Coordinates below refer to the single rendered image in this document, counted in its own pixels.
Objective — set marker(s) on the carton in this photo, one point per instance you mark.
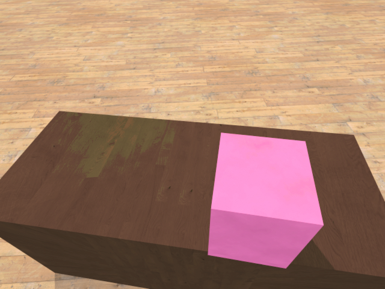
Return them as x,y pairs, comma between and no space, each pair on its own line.
265,208

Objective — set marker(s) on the pedestal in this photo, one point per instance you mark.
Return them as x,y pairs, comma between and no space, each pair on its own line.
128,200

